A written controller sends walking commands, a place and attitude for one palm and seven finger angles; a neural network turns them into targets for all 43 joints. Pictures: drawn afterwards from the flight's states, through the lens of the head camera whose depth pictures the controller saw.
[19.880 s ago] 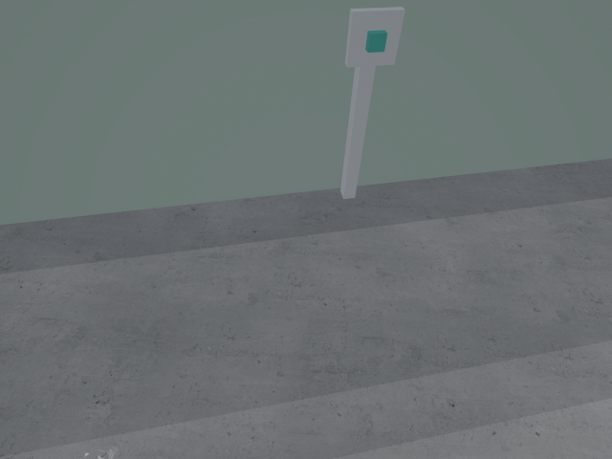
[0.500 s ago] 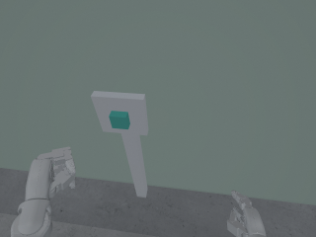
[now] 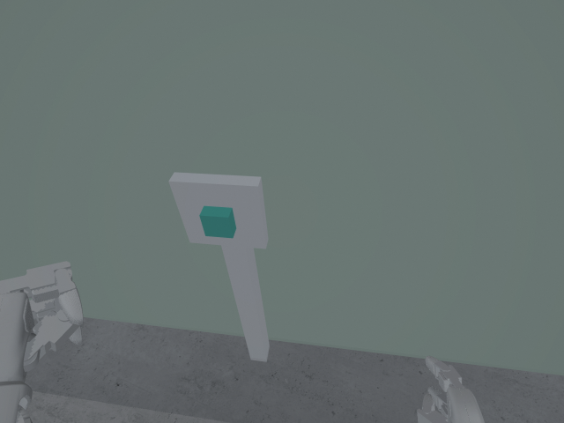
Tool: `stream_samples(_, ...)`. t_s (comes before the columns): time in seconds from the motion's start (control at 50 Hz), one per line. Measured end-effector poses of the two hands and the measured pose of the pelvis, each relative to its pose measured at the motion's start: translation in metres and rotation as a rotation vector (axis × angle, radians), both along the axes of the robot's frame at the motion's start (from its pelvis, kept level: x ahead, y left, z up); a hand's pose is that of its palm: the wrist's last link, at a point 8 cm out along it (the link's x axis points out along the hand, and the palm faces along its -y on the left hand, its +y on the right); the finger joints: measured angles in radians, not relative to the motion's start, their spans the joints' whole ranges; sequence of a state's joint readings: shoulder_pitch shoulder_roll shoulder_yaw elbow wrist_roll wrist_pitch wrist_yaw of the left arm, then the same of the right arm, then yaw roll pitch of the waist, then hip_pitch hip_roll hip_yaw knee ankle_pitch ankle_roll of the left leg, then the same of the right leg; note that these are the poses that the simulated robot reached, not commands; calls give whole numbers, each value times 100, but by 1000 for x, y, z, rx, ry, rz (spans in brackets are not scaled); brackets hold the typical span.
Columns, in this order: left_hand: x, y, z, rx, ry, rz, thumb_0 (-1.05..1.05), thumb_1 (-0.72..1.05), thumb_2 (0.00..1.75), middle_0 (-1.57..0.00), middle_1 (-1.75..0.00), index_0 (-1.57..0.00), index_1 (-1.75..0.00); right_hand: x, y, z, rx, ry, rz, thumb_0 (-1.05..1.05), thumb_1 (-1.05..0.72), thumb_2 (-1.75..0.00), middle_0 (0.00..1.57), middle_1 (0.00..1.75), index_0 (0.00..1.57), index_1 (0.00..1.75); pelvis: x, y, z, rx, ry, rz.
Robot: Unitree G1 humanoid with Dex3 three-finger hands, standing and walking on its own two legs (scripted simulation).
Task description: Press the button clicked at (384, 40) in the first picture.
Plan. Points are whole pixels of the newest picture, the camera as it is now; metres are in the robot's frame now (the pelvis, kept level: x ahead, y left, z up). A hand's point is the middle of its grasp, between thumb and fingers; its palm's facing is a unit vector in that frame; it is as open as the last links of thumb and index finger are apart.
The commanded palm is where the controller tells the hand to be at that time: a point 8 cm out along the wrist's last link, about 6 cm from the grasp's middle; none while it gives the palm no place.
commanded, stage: draw the hand back to the body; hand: left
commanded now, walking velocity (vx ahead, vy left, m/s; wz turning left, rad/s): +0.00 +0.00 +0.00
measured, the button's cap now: (219, 221) +0.49 +0.21 -0.01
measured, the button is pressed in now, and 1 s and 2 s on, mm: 0 0 0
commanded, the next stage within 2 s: step back with the hand held close in 0.14 s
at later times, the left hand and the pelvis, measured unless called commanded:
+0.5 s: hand (82, 318) +0.18 +0.25 +0.15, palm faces +0.33 -0.83 -0.45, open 3.1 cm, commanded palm +0.12 +0.29 +0.17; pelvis -0.02 +0.01 +0.00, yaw -1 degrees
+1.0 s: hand (19, 376) +0.11 +0.27 +0.15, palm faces +0.38 -0.81 -0.45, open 3.1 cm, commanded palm +0.05 +0.31 +0.17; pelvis -0.08 +0.03 -0.02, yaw -1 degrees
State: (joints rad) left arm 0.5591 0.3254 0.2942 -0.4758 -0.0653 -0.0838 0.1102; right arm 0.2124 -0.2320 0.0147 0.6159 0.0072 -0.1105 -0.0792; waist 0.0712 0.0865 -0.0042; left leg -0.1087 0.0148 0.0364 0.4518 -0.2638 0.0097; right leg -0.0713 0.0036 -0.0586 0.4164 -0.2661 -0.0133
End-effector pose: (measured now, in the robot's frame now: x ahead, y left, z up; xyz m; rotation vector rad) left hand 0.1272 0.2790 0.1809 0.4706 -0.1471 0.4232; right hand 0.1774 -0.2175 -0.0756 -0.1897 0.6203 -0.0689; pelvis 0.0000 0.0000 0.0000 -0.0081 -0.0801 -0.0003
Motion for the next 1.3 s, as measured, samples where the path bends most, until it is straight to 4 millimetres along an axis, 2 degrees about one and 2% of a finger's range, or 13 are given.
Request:
stream_samples(0.14,-3,-3,-9,-34,12,-7,1,89,90,-131,-150,-131,-149,-6,-1,3,-12,-11,-2,1,-90,-90,20,30,20,30,-6,-2,1,-1,-10,-3)
stream_samples(0.36,1,4,-1,6,-24,-27,1,89,90,-131,-150,-131,-149,-15,0,4,-23,15,-7,1,-90,-90,20,30,20,30,-13,2,1,-14,18,-7)
stream_samples(0.48,10,7,-10,27,43,-83,1,89,90,-131,-150,-131,-149,-31,-6,1,-46,93,-69,1,-90,-90,20,30,20,30,-18,12,2,-9,66,-19)
stream_samples(0.6,7,14,-11,66,70,-131,1,89,90,-131,-150,-130,-149,-48,-7,-1,-67,141,-120,1,-90,-90,20,30,20,30,-27,20,-1,-3,82,-25)
stream_samples(0.72,-7,23,-9,85,39,-130,1,89,90,-131,-150,-130,-149,-59,1,1,-71,127,-119,1,-90,-90,20,30,20,30,-42,26,-5,-4,84,-27)
stream_samples(0.96,-51,30,-12,88,-50,-99,1,89,90,-131,-150,-131,-149,-84,18,0,-82,67,-63,1,-90,-90,20,30,20,30,-76,31,-15,-24,78,-13)
stream_samples(1.14,-71,33,-8,114,-118,-95,1,89,90,-131,-150,-131,-149,-112,18,-6,-108,93,-46,1,-90,-90,20,30,20,30,-94,30,-19,-35,74,27)
stream_samples(1.3,-94,25,-5,149,-132,-95,1,89,90,-131,-150,-131,-149,-121,13,-15,-90,97,-25,1,-90,-90,20,30,20,30,-112,21,-24,-30,76,32)
